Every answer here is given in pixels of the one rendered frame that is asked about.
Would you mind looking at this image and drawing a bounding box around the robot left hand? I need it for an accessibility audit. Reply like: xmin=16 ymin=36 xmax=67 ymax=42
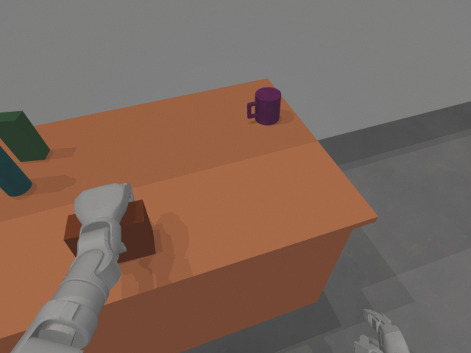
xmin=74 ymin=183 xmax=135 ymax=253

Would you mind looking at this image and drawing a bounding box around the left robot forearm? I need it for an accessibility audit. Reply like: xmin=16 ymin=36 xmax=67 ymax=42
xmin=10 ymin=217 xmax=121 ymax=353

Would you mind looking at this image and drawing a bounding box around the robot right hand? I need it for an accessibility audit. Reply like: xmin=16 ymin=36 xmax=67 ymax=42
xmin=354 ymin=309 xmax=410 ymax=353

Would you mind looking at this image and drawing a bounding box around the robot left upper arm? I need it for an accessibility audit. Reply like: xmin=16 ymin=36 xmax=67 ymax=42
xmin=19 ymin=337 xmax=84 ymax=353

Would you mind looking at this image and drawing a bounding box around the table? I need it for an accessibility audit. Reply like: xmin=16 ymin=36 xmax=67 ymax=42
xmin=0 ymin=78 xmax=378 ymax=353

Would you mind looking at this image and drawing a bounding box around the sponge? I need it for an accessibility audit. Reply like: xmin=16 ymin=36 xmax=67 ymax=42
xmin=64 ymin=199 xmax=156 ymax=263

